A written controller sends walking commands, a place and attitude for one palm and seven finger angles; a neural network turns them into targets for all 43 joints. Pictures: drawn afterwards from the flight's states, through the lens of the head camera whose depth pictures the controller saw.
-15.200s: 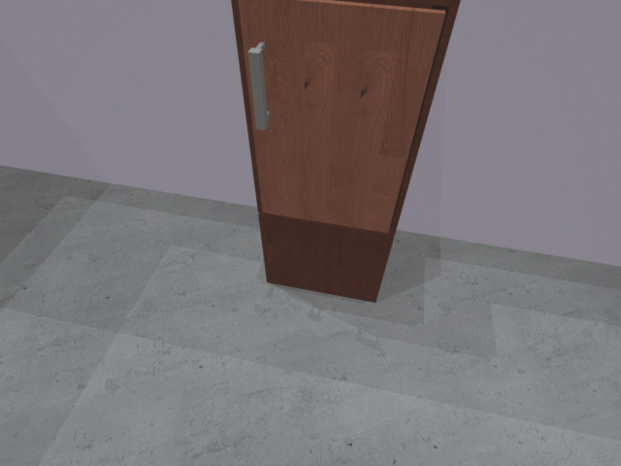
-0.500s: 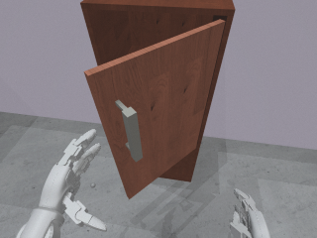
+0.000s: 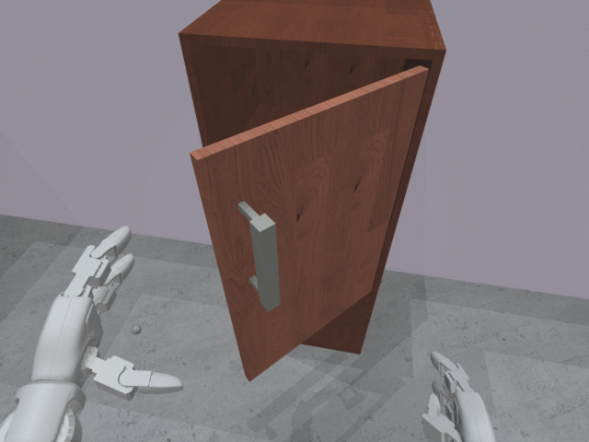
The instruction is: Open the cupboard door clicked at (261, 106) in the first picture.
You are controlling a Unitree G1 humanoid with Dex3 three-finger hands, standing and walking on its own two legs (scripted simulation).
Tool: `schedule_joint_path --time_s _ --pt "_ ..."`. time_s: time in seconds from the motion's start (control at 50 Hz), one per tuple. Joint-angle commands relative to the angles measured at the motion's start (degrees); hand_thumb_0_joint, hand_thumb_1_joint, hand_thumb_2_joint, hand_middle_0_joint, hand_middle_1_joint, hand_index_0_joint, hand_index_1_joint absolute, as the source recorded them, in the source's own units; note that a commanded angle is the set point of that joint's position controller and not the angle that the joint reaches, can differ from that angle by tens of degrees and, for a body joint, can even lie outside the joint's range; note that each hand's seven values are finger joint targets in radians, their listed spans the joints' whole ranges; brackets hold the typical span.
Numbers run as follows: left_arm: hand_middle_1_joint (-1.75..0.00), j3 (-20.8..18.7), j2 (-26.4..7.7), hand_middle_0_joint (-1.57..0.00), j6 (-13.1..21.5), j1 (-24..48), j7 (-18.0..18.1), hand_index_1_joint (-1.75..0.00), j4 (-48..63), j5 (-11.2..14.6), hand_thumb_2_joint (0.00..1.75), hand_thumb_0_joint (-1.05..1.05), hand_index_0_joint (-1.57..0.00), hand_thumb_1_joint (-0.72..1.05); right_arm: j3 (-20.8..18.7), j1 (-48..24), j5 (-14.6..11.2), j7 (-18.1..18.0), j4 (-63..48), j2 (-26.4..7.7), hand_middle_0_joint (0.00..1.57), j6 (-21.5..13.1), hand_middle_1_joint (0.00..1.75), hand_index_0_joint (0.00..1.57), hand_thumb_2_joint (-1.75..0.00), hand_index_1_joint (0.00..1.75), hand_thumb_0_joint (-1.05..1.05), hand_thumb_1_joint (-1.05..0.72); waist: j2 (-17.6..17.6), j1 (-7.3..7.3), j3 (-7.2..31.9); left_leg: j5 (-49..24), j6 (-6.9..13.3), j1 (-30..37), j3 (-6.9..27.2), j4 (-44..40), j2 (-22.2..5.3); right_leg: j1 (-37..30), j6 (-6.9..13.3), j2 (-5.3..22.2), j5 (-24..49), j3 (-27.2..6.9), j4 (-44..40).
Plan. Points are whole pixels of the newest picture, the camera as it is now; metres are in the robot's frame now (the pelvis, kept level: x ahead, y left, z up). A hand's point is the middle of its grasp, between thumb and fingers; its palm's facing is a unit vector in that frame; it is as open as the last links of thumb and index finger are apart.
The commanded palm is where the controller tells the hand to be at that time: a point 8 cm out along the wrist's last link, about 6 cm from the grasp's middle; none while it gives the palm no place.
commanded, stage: draw the hand back to the body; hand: left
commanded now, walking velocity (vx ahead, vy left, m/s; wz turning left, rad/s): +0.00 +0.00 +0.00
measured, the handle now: (258, 258) +0.33 +0.09 +0.09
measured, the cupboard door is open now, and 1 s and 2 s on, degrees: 48 48 48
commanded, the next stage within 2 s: step back with the hand held close in 0.96 s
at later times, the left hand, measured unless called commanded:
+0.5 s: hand (90, 288) +0.22 +0.25 +0.17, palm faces +0.41 -0.82 -0.39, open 10.0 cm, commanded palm +0.17 +0.29 +0.18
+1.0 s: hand (81, 288) +0.21 +0.25 +0.17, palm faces +0.44 -0.81 -0.38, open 7.4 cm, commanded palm +0.17 +0.29 +0.19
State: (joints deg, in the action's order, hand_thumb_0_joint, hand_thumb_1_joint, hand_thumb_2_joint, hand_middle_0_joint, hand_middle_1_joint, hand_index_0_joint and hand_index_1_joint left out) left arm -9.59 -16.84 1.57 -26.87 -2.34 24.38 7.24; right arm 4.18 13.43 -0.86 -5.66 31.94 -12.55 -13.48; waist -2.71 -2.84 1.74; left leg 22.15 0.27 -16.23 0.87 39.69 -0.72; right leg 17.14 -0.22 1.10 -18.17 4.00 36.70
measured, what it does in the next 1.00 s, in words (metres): stands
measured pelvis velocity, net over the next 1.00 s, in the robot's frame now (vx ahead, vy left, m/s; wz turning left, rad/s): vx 0.02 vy -0.01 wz -0.03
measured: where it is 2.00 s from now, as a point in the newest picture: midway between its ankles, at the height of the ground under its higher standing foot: outside the picture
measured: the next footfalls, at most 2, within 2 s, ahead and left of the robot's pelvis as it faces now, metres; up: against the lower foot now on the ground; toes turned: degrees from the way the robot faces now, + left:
none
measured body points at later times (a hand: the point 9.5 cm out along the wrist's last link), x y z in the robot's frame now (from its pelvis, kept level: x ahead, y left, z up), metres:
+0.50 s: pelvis +0.02 +0.00 +0.02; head +0.00 -0.02 +0.47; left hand +0.19 +0.29 +0.19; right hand +0.21 -0.22 -0.06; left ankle -0.01 +0.11 -0.72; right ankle +0.02 -0.12 -0.72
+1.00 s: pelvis +0.02 -0.01 +0.02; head -0.01 -0.03 +0.47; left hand +0.19 +0.29 +0.19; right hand +0.20 -0.23 -0.06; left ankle -0.01 +0.11 -0.72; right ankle +0.02 -0.12 -0.72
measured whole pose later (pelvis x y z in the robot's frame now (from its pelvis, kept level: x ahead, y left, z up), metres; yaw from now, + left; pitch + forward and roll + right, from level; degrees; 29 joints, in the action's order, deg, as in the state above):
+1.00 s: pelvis +0.02 -0.01 +0.02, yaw -2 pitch -5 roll -1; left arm -18.8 -18.7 5.1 -24.9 6.6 20.1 2.8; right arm 1.0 10.5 0.4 -4.4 38.0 -12.3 -7.1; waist -3.4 -4.0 -1.7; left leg 15.4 -0.5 -2.3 -0.9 22.8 -1.5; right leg 4.6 0.5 -0.2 -11.9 2.5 21.6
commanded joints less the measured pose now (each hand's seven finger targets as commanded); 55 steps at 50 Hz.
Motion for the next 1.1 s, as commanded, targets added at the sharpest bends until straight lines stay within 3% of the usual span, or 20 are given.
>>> schedule_joint_path --time_s 0.0,0.02,0.18,0.24,0.3,0.42,0.5,0.56,0.58,0.62,0.66,0.78,0.82,0.9,0.96,1.04,1.06,1.08 --pt "-0.30 -4.5 -6.5 -0.16 4.8 2.6 7.6 -0.30 12.8 -4.1 0.48 0.00 -0.16 -0.08 -2.9 -7.2 1.0 -0.3 -7.8 -5.5 0.20 -1.9 0.30 0.20 -0.90 0.30 0.00 -0.90 -1.0 -0.48 1.1 -10.2 0.1 0.7 0.3 -13.1 0.2 -6.6 1.6 -0.4 6.5 -1.2 -10.2" --pt "-0.30 -4.3 -6.5 -0.17 5.2 3.1 8.1 -0.30 13.3 -4.5 0.50 0.00 -0.17 -0.05 -2.9 -7.5 1.0 -0.1 -7.6 -5.6 0.20 -1.7 0.30 0.20 -0.90 0.30 0.00 -0.90 -2.1 -0.45 1.5 -10.7 0.1 1.7 0.2 -13.8 0.1 -7.2 1.6 -0.3 6.6 -1.2 -10.6" --pt "-0.30 -8.1 -9.3 -0.18 6.5 5.0 10.2 -0.30 11.6 -5.8 0.62 0.00 -0.18 0.23 -3.6 -9.1 1.5 -0.2 -5.2 -5.7 0.20 -0.3 0.30 0.20 -0.90 0.30 0.00 -0.90 0.0 -0.87 1.0 -15.6 0.3 6.4 -0.2 -17.8 -0.2 -11.7 1.5 -0.5 10.4 -1.2 -14.3" --pt "-0.30 -8.7 -8.9 -0.18 6.7 4.8 10.2 -0.30 11.6 -5.7 0.66 0.00 -0.18 0.34 -3.8 -9.3 1.5 0.1 -4.8 -5.5 0.20 0.3 0.30 0.20 -0.90 0.30 0.00 -0.90 -1.7 -0.93 1.3 -18.5 0.1 7.9 -0.7 -18.5 -0.2 -12.9 1.5 -0.6 13.0 -1.2 -14.5" --pt "-0.30 -10.4 -9.5 -0.18 6.5 3.8 10.1 -0.30 9.7 -5.4 0.70 0.00 -0.18 0.44 -4.1 -9.4 1.5 0.4 -4.3 -5.6 0.20 1.0 0.30 0.20 -0.90 0.30 0.00 -0.90 0.6 -1.15 0.7 -20.7 0.1 8.5 -0.8 -19.0 -0.5 -13.8 1.4 -0.8 15.0 -1.3 -15.1" --pt "-0.30 -13.9 -11.4 -0.19 6.7 5.0 10.0 -0.30 9.3 -5.0 0.80 0.00 -0.19 0.65 -4.5 -9.8 1.5 0.7 -4.0 -5.6 0.20 2.2 0.30 0.20 -0.90 0.30 0.00 -0.90 -1.4 -1.50 1.3 -24.0 0.1 10.1 -1.7 -19.1 -0.4 -15.1 1.3 -0.8 18.4 -1.8 -15.9" --pt "-0.30 -15.2 -12.0 -0.20 6.8 6.6 9.9 -0.30 8.6 -4.6 0.86 0.00 -0.20 0.80 -4.8 -10.1 1.3 0.7 -4.0 -5.7 0.20 2.8 0.30 0.20 -0.90 0.30 0.00 -0.90 0.2 -1.36 0.6 -23.9 0.2 10.5 -1.7 -19.5 -0.5 -15.0 1.1 -0.9 18.5 -1.8 -16.5" --pt "-0.30 -16.9 -13.4 -0.20 7.1 8.3 10.1 -0.30 9.7 -4.7 0.90 0.00 -0.20 0.90 -5.1 -10.0 1.3 0.7 -3.7 -5.7 0.20 2.9 0.30 0.20 -0.90 0.30 0.00 -0.90 -1.7 -1.43 2.6 -25.0 0.2 11.8 -2.1 -19.1 -0.3 -15.4 1.1 -0.8 19.5 -2.0 -16.6" --pt "-0.30 -16.3 -12.7 -0.20 7.0 7.5 10.0 -0.30 8.5 -4.8 0.90 0.00 -0.20 0.90 -5.0 -10.2 1.4 0.7 -3.4 -5.8 0.20 2.8 0.30 0.20 -0.90 0.30 0.00 -0.90 -3.3 -1.55 1.6 -25.6 0.1 11.5 -2.0 -19.2 -0.3 -15.4 1.2 -0.8 19.7 -2.0 -16.6" --pt "-0.30 -14.7 -11.1 -0.20 6.7 6.5 9.7 -0.30 8.0 -4.6 0.90 0.00 -0.20 0.90 -5.1 -10.1 1.2 1.0 -3.6 -5.8 0.20 3.0 0.30 0.20 -0.90 0.30 0.00 -0.90 -1.8 -1.28 1.3 -26.1 0.2 11.8 -2.1 -19.4 -0.5 -15.1 0.9 -0.8 19.9 -1.9 -16.7" --pt "-0.30 -15.1 -11.7 -0.20 6.6 6.7 9.7 -0.30 7.7 -4.5 0.90 0.00 -0.20 0.90 -5.3 -10.0 1.3 1.1 -3.7 -6.0 0.20 3.2 0.30 0.20 -0.90 0.30 0.00 -0.90 0.4 -1.31 1.9 -25.7 0.5 12.0 -2.2 -19.3 -0.4 -15.3 0.8 -0.9 20.2 -1.9 -16.8" --pt "-0.30 -16.4 -13.3 -0.20 6.9 7.5 9.9 -0.30 8.5 -4.7 0.90 0.00 -0.20 0.90 -5.3 -10.6 1.4 0.9 -3.5 -5.8 0.20 3.2 0.30 0.20 -0.90 0.30 0.00 -0.90 -1.6 -1.56 1.5 -24.0 0.4 11.7 -2.3 -19.6 -0.2 -15.4 1.0 -0.9 19.1 -2.2 -17.5" --pt "-0.30 -16.3 -12.8 -0.20 7.0 7.3 9.8 -0.30 8.1 -4.5 0.90 0.00 -0.20 0.90 -5.3 -10.6 1.4 0.9 -3.6 -5.6 0.20 3.2 0.30 0.20 -0.90 0.30 0.00 -0.90 -0.1 -1.51 1.3 -23.3 0.4 11.5 -2.3 -19.8 -0.2 -15.2 0.8 -0.9 18.6 -2.0 -17.6" --pt "-0.30 -15.7 -12.4 -0.20 7.2 8.0 9.8 -0.30 8.1 -4.7 0.90 0.00 -0.20 0.90 -5.2 -10.7 1.3 0.9 -3.3 -5.5 0.20 3.0 0.30 0.20 -0.90 0.30 0.00 -0.90 -2.8 -1.31 0.0 -21.6 0.3 11.5 -2.3 -20.2 -0.2 -14.4 1.0 -1.0 16.6 -2.2 -18.2" --pt "-0.30 -16.1 -12.7 -0.20 7.4 7.6 9.9 -0.30 8.0 -4.6 0.90 0.00 -0.20 0.90 -5.3 -10.8 1.4 1.0 -3.3 -5.5 0.20 2.8 0.30 0.20 -0.90 0.30 0.00 -0.90 -1.3 -1.48 1.1 -21.3 0.4 11.6 -2.4 -20.2 -0.1 -15.0 0.9 -1.0 16.5 -2.3 -18.3" --pt "-0.30 -15.5 -12.1 -0.20 7.4 8.1 9.7 -0.30 6.8 -4.5 0.90 0.00 -0.20 0.90 -5.4 -11.0 1.2 1.0 -3.2 -5.5 0.20 2.9 0.30 0.20 -0.90 0.30 0.00 -0.90 -0.2 -1.25 -0.6 -19.0 0.5 11.1 -2.2 -20.7 -0.2 -13.9 0.8 -1.1 13.9 -2.4 -19.2" --pt "-0.30 -16.7 -14.3 -0.20 8.3 12.4 9.9 -0.30 13.2 -4.5 0.90 0.00 -0.20 0.90 -5.4 -11.6 1.2 1.0 -3.7 -5.6 0.20 2.3 0.30 0.20 -0.90 0.30 0.00 -0.90 -2.9 -1.44 1.7 -19.1 0.5 12.0 -2.0 -20.4 0.0 -14.7 0.9 -1.0 14.2 -2.7 -19.1" --pt "-0.30 -26.2 -23.9 -0.20 11.3 21.5 10.8 -0.30 14.8 -5.3 0.90 0.00 -0.20 0.90 -3.8 -10.7 0.4 1.0 -6.1 -5.6 0.20 3.5 0.30 0.20 -0.90 0.30 0.00 -0.90 -4.9 1.00 -5.5 -12.9 1.0 6.6 -1.2 -19.7 -0.4 -8.5 1.1 1.1 14.4 -7.0 -21.7"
